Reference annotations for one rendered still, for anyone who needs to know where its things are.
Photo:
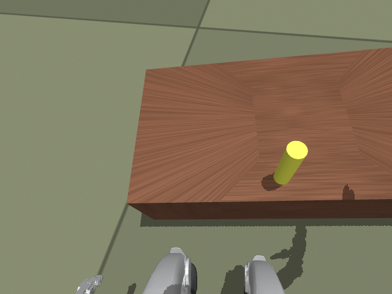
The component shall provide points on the left robot hand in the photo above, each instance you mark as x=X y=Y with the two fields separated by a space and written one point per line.
x=88 y=286

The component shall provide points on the can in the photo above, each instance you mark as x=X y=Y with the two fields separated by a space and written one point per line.
x=293 y=156

